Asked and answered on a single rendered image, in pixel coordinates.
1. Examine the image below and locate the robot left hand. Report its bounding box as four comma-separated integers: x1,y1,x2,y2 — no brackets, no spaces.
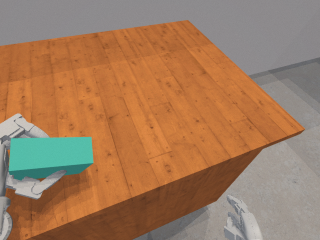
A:
0,113,67,200

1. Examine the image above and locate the table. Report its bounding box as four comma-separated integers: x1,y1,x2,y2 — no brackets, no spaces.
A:
0,20,305,240

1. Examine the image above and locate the sponge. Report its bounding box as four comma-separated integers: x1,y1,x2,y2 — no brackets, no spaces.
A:
9,137,94,181

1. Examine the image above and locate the robot left forearm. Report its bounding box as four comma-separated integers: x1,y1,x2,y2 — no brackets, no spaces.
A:
0,196,13,240

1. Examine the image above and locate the robot right hand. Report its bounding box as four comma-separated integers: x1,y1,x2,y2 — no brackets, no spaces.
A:
224,195,264,240

